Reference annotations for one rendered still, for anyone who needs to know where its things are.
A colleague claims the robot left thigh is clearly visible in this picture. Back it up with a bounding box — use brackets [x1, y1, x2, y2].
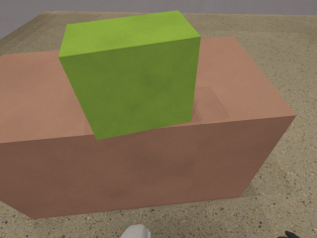
[120, 225, 152, 238]

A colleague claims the carton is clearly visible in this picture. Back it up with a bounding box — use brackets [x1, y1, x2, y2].
[58, 10, 201, 140]

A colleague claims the pedestal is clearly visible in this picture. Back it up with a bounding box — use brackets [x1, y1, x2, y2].
[0, 36, 296, 219]

